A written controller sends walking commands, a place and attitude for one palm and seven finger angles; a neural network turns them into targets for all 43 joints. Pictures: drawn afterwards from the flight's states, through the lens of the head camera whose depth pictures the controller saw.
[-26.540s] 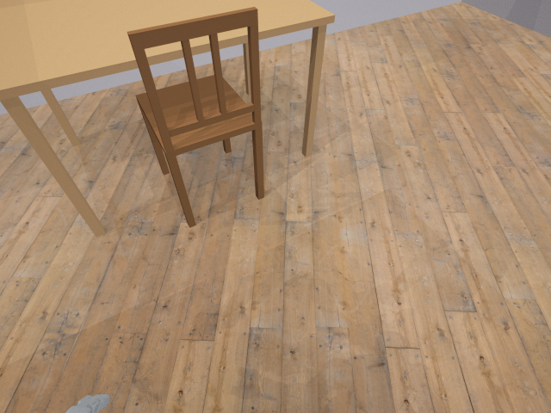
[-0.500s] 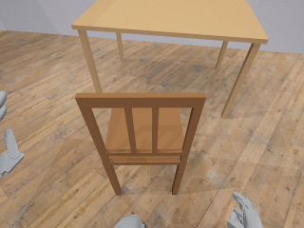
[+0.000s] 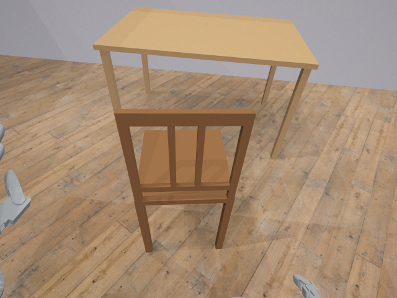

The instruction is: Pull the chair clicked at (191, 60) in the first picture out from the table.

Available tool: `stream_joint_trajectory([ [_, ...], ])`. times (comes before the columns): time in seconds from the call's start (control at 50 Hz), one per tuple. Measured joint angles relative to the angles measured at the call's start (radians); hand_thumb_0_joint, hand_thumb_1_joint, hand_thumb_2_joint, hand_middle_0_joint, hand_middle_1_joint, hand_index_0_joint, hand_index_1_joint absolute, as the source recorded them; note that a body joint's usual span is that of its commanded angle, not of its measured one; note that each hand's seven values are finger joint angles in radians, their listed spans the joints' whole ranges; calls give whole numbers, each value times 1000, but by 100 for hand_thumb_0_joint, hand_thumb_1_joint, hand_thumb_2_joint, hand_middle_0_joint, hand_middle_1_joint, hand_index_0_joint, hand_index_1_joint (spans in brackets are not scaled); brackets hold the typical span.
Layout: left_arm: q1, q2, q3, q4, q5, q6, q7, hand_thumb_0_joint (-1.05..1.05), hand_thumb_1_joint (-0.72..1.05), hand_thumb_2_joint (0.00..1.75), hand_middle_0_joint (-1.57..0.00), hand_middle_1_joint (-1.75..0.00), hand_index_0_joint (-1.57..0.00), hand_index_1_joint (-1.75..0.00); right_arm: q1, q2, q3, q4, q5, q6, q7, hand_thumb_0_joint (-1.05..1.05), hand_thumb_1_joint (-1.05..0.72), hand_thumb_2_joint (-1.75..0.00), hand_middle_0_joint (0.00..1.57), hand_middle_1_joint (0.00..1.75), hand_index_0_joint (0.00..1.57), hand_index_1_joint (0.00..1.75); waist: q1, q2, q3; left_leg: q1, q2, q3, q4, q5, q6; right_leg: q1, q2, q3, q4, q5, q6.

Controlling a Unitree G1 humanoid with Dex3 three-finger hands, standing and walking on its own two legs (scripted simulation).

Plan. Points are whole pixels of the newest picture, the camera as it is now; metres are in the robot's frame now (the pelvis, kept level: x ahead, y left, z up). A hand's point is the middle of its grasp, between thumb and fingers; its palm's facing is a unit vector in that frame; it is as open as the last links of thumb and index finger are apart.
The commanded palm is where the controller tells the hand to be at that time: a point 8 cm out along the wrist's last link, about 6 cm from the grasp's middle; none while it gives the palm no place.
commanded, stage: stop stepping back and stand still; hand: left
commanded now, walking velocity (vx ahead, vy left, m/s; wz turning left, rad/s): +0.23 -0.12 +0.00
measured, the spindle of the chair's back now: (172, 158) +0.56 +0.10 -0.08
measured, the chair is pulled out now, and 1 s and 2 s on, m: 0.59 0.59 0.59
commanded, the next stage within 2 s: let the arm hang, fingers relaxed in 0.40 s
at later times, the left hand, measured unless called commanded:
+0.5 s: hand (43, 207) +0.20 +0.24 +0.18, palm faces +0.34 -0.78 -0.52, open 7.4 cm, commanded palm none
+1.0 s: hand out of the picture -0.06 +0.19 -0.15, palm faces -0.03 -0.97 -0.23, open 7.1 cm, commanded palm none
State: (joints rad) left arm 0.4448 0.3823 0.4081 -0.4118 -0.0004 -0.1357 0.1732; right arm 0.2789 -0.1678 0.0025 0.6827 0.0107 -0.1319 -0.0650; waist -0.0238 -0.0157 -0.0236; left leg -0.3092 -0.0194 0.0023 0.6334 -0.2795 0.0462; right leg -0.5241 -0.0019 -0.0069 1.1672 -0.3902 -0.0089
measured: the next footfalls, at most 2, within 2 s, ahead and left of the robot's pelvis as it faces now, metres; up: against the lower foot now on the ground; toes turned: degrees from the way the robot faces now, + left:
right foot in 0.14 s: +0.00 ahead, -0.12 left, +0.00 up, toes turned -7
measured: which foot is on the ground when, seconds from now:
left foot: down 0.00-1.00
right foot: up 0.00-0.12, down 0.14-1.00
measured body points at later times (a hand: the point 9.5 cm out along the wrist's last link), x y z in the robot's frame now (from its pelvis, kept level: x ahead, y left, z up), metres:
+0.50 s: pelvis -0.01 -0.01 +0.01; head -0.02 -0.01 +0.46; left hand +0.18 +0.28 +0.20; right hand +0.12 -0.27 -0.07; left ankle +0.04 +0.09 -0.73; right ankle -0.04 -0.12 -0.73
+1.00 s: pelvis -0.01 -0.01 +0.01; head +0.02 +0.00 +0.46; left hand -0.05 +0.24 -0.14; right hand -0.01 -0.25 -0.13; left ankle +0.04 +0.09 -0.73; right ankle -0.04 -0.12 -0.73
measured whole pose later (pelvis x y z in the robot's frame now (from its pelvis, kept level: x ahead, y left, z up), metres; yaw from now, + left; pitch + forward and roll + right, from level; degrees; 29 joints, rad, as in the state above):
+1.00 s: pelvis -0.01 -0.01 +0.01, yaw -2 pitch -1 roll -1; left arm 0.38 0.22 -0.01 1.03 0.01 0.04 0.02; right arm 0.32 -0.21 -0.01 0.99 -0.02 0.03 -0.02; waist 0.02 0.01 0.08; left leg -0.28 -0.01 0.00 0.46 -0.17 0.03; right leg -0.16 -0.02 -0.10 0.43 -0.27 -0.01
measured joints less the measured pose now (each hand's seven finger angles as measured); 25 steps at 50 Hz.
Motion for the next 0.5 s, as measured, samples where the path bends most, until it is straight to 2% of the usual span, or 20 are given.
stream_joint_trajectory([
  [0.02, 28, 6, -9, -22, -1, -9, -7, 2, 89, 90, -21, -30, -21, -30, 11, 7, 3, 3, 2, 0, 6, 1, -91, -90, 20, 30, 20, 30, -7, 9, -6, -1, 9, -8, -29, 18, 0, 19, 4, -18, -33, 3, -2],
  [0.06, 98, 29, -11, -76, -6, -36, -21, 2, 89, 90, -21, -30, -21, -30, 33, 15, 11, 3, 1, 3, 9, 1, -91, -90, 20, 30, 20, 30, -8, 25, -21, -4, 33, -11, -80, 47, -8, 93, 7, -58, -204, -17, -8],
  [0.1, 157, 68, 10, -108, -8, -64, -29, 2, 89, 90, -21, -30, -21, -30, 52, 17, 17, -5, -4, 6, 2, 1, -91, -90, 20, 30, 21, 30, 1, 39, -32, -19, 50, -6, -98, 51, -21, 198, 10, -96, -431, -34, -17],
  [0.14, 176, 117, 51, -110, -8, -80, -31, 2, 89, 90, -21, -30, -21, -30, 60, 15, 19, -15, -8, 6, -5, 1, -90, -90, 20, 30, 21, 30, 13, 32, -36, -61, 45, 9, -57, 16, -29, 302, 2, -102, -633, -9, -38],
  [0.16, 159, 124, 63, -93, -9, -87, -33, 1, 89, 90, -22, -30, -21, -30, 49, 4, 16, -11, -8, 6, -7, 1, -90, -90, 20, 30, 21, 30, 24, 46, -25, -88, 53, 11, -12, -14, -29, 308, 8, -101, -673, 74, -43],
  [0.2, 110, 108, 56, -39, -16, -86, -35, 1, 88, 90, -22, -30, -22, -30, 24, -23, 4, 19, -4, 14, -5, 1, -90, -90, 20, 30, 21, 30, 28, 88, -1, -119, 55, -11, 91, -80, -25, 303, 26, -107, -650, 105, -33],
  [0.24, 89, 76, 40, 8, -31, -68, -32, 1, 89, 90, -21, -30, -22, -30, 14, -37, -6, 44, 7, 29, 3, 1, -91, -90, 20, 30, 21, 30, 34, 74, -5, -113, 28, -4, 152, -98, -27, 308, 14, -87, -637, 88, -25],
  [0.3, 91, 16, 17, 36, -35, -39, -21, 1, 89, 90, -21, -30, -21, -30, 12, -55, -9, 38, 8, 33, 0, 1, -91, -90, 20, 30, 21, 30, 21, 40, -11, -28, 17, 28, 14, -62, -17, 324, -7, -61, -634, 77, -14],
  [0.32, 90, 0, 3, 31, -32, -35, -19, 1, 89, 90, -21, -30, -21, -30, 13, -66, -13, 26, 6, 26, -5, 1, -91, -90, 20, 30, 21, 30, 13, 44, -9, 4, 23, 24, -58, -30, -12, 324, -5, -65, -624, 71, -10],
  [0.34, 85, -11, -11, 22, -29, -33, -19, 1, 89, 90, -21, -30, -21, -30, 8, -72, -20, 19, 6, 18, -10, 1, -91, -90, 20, 30, 21, 30, 7, 41, 1, 16, 23, 23, -91, 51, -15, 324, -7, -69, -610, 62, -6],
  [0.36, 82, -16, -24, 11, -27, -33, -21, 1, 89, 90, -21, -30, -21, -30, -1, -73, -25, 17, 8, 14, -13, 1, -91, -90, 20, 30, 20, 30, 8, 29, 12, 24, 17, 29, -95, 79, -18, 327, -14, -64, -601, 57, -3],
  [0.42, 111, -3, -33, -29, -16, -40, -33, 2, 89, 90, -21, -30, -21, -30, -20, -68, -30, -5, 10, 4, -22, 1, -91, -90, 20, 30, 20, 30, 4, 9, 14, 36, 11, 42, -116, 71, -20, 332, -21, -52, -620, 67, 2],
  [0.5, 137, 50, 0, -58, -14, -65, -36, 2, 88, 90, -22, -30, -22, -30, -36, -54, -29, -36, 13, -17, -25, 1, -91, -90, 20, 30, 20, 30, 2, 29, 17, 24, 23, 26, -140, 80, -24, 345, -5, -66, -689, 103, -2],
])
